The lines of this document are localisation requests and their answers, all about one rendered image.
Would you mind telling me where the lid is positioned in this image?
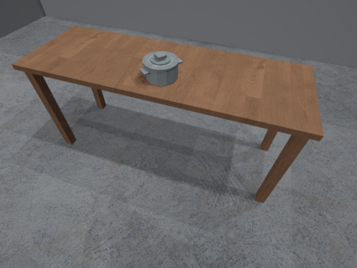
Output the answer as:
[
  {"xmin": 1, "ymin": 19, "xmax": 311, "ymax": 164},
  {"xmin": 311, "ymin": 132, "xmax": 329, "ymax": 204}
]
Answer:
[{"xmin": 142, "ymin": 51, "xmax": 179, "ymax": 71}]

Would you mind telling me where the pot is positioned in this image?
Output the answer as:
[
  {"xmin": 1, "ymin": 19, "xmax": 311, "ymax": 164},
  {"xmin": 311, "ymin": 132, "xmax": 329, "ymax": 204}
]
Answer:
[{"xmin": 139, "ymin": 59, "xmax": 183, "ymax": 86}]

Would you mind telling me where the knob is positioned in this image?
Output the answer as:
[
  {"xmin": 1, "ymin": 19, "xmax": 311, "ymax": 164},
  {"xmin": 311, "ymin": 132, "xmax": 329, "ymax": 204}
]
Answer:
[{"xmin": 154, "ymin": 51, "xmax": 167, "ymax": 60}]

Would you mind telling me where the table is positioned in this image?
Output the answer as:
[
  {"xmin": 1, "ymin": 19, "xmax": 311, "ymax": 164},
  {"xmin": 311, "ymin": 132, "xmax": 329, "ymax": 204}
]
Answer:
[{"xmin": 11, "ymin": 26, "xmax": 324, "ymax": 203}]

